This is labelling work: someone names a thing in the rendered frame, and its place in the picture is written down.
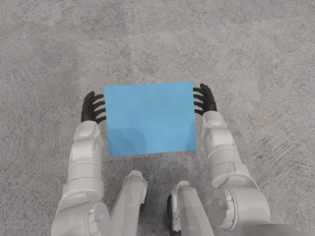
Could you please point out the robot right forearm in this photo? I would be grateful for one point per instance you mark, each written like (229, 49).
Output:
(222, 153)

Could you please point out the left robot upper arm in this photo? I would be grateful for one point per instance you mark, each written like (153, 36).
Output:
(90, 218)

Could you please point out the robot left hand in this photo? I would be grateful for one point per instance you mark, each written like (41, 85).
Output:
(88, 109)

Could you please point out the robot right thigh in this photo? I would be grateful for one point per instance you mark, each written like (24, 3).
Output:
(193, 219)

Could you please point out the robot thigh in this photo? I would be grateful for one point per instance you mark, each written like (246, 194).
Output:
(193, 219)
(124, 216)

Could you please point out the robot right hand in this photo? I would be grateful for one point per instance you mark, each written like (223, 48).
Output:
(207, 97)

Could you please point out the right robot upper arm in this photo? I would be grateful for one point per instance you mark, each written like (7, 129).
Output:
(244, 211)

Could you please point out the robot left forearm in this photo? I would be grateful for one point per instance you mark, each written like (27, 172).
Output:
(84, 169)

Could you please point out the carton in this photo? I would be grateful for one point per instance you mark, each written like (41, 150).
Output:
(150, 118)

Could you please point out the robot left thigh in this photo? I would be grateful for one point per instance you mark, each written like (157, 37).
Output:
(124, 216)

